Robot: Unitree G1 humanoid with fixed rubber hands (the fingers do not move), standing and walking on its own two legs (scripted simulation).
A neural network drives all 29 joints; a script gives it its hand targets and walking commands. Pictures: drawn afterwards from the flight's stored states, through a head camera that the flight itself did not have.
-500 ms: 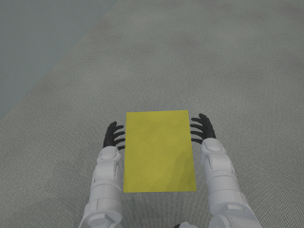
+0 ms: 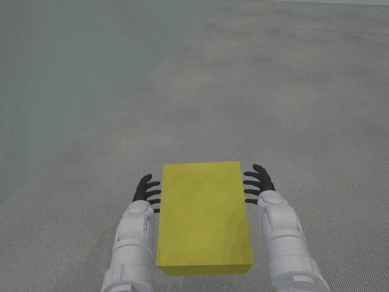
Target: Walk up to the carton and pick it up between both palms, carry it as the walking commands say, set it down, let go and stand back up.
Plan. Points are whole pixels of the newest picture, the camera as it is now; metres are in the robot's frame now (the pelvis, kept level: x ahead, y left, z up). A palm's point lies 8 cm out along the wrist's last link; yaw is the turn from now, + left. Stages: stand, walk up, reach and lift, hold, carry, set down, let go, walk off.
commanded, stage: reach and lift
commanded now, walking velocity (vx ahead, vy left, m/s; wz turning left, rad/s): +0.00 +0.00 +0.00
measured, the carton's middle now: (204, 219) +0.32 -0.01 -0.06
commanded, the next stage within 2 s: hold in 1.18 s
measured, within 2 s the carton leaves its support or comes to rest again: neither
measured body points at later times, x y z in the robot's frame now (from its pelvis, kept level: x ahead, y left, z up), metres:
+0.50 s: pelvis -0.01 +0.00 +0.00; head -0.07 +0.00 +0.45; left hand +0.31 +0.13 +0.04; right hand +0.31 -0.14 +0.05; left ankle +0.01 +0.12 -0.74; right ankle +0.03 -0.12 -0.74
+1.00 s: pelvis -0.01 +0.00 +0.00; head -0.07 -0.01 +0.45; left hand +0.30 +0.14 +0.04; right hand +0.31 -0.14 +0.05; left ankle +0.01 +0.12 -0.74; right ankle +0.03 -0.12 -0.74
